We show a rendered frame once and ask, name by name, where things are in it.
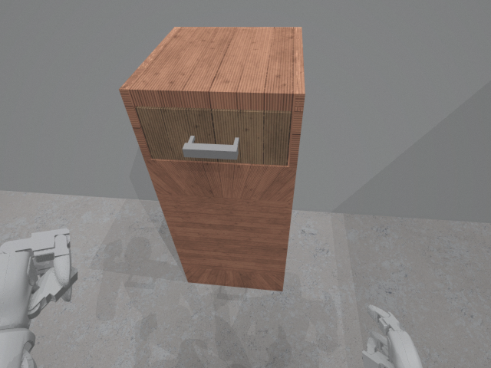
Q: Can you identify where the robot right hand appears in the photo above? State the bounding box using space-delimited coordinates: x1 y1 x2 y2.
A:
362 305 423 368

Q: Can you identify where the drawer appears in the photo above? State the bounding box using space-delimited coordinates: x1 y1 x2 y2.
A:
135 107 292 166

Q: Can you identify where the cabinet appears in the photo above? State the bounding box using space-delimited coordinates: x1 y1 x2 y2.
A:
119 27 305 291

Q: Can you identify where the robot left hand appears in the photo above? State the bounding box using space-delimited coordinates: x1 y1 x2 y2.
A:
0 228 77 330

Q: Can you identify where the handle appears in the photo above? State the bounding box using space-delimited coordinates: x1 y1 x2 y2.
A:
182 136 239 159

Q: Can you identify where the robot left forearm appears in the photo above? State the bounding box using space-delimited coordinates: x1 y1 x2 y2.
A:
0 328 37 368

